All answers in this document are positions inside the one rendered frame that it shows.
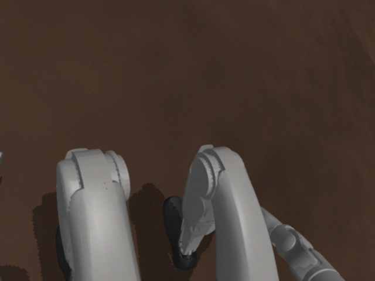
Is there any right robot hand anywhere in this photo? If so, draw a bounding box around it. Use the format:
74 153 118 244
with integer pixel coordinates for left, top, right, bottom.
260 206 282 236

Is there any left robot foot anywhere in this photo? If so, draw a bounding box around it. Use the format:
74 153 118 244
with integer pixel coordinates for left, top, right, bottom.
56 226 73 281

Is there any right robot foot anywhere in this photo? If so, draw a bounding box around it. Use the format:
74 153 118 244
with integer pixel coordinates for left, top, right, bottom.
163 196 197 270

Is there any right robot arm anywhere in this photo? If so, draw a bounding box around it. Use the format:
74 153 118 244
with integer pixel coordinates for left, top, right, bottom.
270 224 345 281

